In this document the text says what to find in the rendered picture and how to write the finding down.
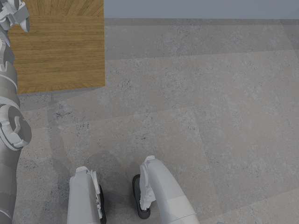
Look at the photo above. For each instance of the cabinet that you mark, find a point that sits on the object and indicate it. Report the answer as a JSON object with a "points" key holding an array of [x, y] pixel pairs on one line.
{"points": [[64, 48]]}

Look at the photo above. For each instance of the left robot hand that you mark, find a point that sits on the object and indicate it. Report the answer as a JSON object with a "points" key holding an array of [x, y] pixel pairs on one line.
{"points": [[14, 12]]}

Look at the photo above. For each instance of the left robot upper arm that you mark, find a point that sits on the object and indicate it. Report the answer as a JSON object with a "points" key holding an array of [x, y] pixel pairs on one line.
{"points": [[15, 133]]}

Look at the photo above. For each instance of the left robot thigh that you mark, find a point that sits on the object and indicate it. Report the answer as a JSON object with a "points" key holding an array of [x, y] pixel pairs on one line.
{"points": [[82, 206]]}

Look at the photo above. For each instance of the left robot forearm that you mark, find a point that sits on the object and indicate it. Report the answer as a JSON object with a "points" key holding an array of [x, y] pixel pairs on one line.
{"points": [[8, 74]]}

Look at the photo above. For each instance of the right robot shin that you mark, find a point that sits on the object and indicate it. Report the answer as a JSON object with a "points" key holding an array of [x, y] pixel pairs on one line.
{"points": [[147, 194]]}

